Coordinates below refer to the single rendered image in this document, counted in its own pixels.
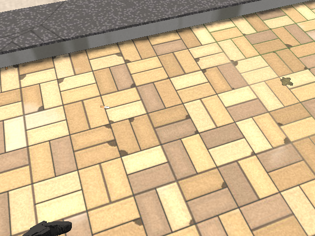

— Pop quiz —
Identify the robot left hand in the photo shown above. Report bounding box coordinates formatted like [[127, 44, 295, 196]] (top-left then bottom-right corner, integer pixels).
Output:
[[23, 220, 72, 236]]

